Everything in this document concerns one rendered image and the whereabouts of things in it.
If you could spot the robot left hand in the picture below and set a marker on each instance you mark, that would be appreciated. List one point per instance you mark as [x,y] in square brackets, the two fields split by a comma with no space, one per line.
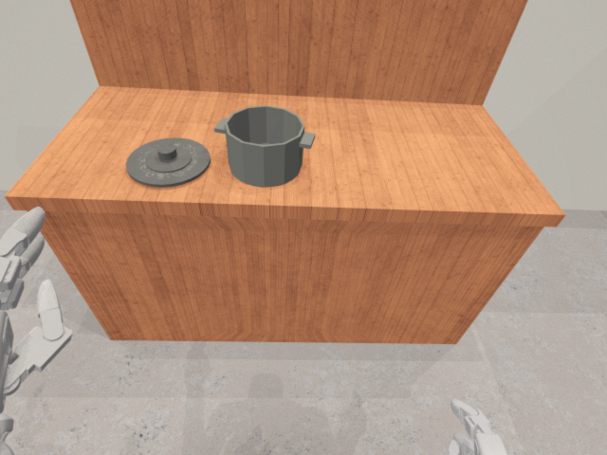
[20,247]

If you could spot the lid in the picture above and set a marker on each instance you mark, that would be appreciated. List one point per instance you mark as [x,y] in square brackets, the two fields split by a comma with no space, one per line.
[145,167]

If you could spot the knob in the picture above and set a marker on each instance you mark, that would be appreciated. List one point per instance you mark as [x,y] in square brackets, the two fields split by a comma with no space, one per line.
[166,151]

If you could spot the table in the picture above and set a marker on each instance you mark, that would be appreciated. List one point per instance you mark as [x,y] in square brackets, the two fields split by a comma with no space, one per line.
[410,209]

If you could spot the pot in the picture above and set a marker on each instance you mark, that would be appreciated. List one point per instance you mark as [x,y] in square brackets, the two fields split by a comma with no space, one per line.
[265,144]

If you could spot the robot right hand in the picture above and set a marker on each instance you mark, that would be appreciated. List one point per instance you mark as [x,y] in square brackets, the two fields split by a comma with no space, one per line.
[478,428]

